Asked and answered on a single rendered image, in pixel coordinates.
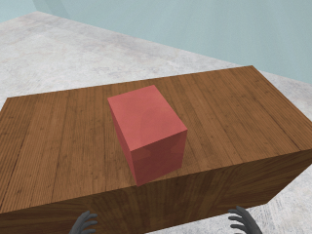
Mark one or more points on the carton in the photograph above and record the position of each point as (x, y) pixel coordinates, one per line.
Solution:
(150, 133)

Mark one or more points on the left robot hand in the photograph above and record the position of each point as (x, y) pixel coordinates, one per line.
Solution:
(80, 224)

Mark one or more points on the right robot hand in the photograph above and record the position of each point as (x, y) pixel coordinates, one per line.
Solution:
(249, 227)

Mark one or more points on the pedestal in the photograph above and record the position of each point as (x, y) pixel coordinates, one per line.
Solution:
(60, 155)

